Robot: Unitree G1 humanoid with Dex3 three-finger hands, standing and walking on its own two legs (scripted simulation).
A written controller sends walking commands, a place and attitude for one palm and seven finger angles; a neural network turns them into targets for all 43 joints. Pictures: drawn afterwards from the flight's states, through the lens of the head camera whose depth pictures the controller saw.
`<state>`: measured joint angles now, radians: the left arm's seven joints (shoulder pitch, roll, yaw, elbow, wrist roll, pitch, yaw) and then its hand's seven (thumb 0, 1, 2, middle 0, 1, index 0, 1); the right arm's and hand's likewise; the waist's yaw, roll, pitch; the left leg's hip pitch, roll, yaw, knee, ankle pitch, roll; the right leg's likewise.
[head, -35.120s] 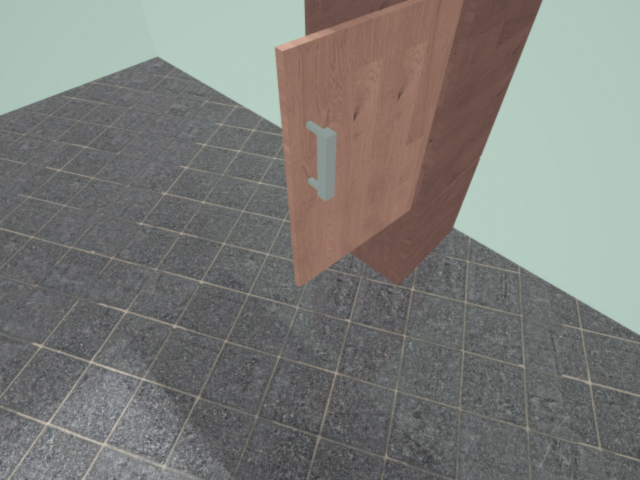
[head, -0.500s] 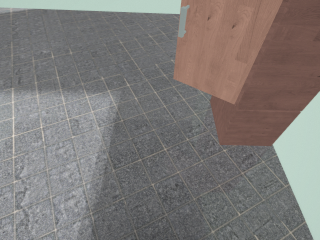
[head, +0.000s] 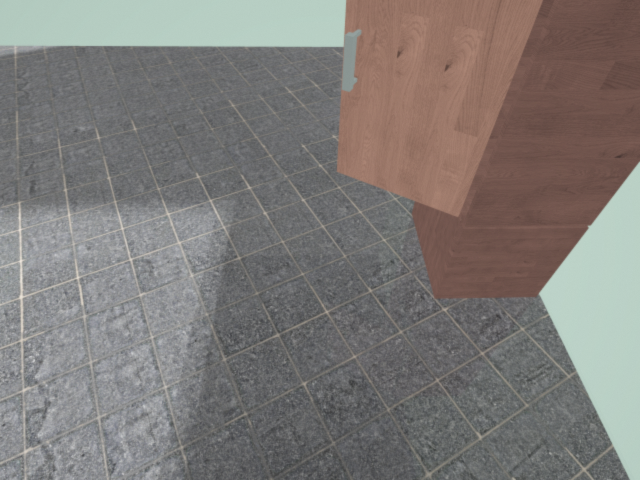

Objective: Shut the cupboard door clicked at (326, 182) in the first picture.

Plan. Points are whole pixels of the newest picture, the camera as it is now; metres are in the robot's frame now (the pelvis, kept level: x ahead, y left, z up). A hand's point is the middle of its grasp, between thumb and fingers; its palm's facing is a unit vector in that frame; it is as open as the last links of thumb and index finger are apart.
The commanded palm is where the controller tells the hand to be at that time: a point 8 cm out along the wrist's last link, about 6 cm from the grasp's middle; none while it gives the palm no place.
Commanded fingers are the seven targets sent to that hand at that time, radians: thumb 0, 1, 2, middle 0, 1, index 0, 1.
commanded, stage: let the arm hang, fingers relaxed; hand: left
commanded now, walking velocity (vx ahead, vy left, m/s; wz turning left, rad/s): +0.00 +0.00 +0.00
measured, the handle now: (352, 60) +1.07 -0.04 +0.04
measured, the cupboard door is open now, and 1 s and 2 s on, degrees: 58 58 58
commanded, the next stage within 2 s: look to check the result in 0.08 s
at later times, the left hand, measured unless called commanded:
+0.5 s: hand out of the picture +0.02 +0.17 -0.17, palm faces +0.00 -0.98 -0.22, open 7.3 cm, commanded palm none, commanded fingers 0.00 0.90 0.90 -0.20 -0.30 -0.20 -0.30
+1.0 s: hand out of the picture +0.07 +0.18 -0.17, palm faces +0.05 -0.97 -0.24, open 7.3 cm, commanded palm none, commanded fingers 0.00 0.90 0.90 -0.20 -0.30 -0.20 -0.30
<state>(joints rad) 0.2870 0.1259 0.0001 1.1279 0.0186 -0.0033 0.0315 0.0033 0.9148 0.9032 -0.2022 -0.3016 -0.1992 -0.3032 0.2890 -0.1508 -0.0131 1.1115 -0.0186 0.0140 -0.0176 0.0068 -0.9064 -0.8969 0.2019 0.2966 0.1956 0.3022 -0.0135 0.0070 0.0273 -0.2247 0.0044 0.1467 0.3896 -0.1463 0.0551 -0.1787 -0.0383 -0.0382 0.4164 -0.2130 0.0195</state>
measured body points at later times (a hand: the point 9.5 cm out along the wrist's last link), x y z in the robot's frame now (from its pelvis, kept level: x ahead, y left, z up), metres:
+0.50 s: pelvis +0.02 -0.01 +0.00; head +0.04 -0.02 +0.45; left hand +0.02 +0.22 -0.15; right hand +0.02 -0.25 -0.16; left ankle +0.05 +0.08 -0.74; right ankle +0.01 -0.13 -0.74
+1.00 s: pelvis +0.04 -0.02 +0.00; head +0.06 -0.02 +0.45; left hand +0.07 +0.23 -0.15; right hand +0.07 -0.26 -0.16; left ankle +0.05 +0.08 -0.74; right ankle +0.01 -0.13 -0.74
